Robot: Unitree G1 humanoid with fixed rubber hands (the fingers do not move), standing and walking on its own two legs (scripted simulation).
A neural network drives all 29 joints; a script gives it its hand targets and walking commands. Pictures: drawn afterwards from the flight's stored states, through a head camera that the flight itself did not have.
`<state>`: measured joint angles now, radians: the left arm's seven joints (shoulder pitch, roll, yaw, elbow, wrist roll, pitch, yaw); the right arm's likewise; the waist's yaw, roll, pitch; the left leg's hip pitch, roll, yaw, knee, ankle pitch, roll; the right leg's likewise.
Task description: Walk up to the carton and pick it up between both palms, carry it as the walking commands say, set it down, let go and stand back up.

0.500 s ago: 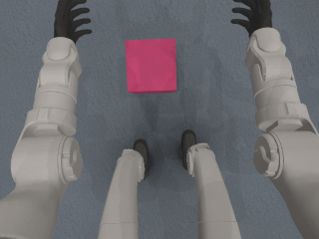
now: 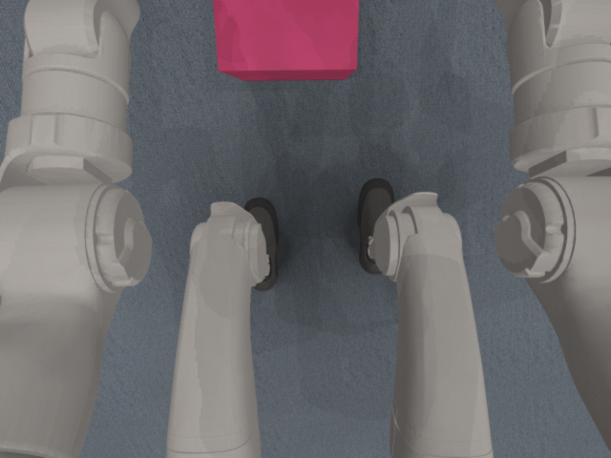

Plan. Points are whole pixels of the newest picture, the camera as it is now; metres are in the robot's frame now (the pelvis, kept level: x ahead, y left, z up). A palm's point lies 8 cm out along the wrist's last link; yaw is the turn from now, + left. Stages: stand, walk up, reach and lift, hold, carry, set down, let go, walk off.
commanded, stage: reach and lift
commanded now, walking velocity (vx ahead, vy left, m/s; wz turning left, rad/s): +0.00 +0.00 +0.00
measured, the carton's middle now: (290, 9) +0.57 +0.03 -0.44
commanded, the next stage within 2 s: none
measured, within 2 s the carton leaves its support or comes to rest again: neither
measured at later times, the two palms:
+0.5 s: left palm out of the picture +0.55 +0.17 -0.28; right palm out of the picture +0.55 -0.18 -0.29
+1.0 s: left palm (179, 8) +0.56 +0.17 -0.36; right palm out of the picture +0.56 -0.18 -0.36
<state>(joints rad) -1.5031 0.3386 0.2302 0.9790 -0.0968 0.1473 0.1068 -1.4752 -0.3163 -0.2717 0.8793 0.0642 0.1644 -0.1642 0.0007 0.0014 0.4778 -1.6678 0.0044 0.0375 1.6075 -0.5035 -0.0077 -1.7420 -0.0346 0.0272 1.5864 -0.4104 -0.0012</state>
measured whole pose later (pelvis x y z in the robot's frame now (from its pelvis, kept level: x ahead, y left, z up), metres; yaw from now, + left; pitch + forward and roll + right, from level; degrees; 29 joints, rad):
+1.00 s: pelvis +0.00 +0.01 -0.17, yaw +0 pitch +33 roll +1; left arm -1.63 0.37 0.17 1.25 -0.20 0.09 0.09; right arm -1.60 -0.38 -0.15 1.19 0.16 0.09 -0.11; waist 0.00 0.02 0.52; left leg -2.15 0.00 0.02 2.21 -0.63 0.00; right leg -2.23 -0.03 0.03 2.15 -0.50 0.00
